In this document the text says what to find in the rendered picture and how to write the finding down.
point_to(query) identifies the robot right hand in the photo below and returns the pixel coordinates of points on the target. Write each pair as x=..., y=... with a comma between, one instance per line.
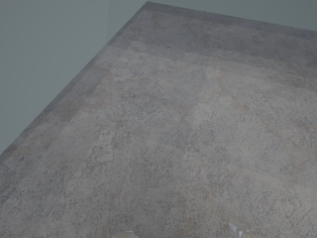
x=240, y=230

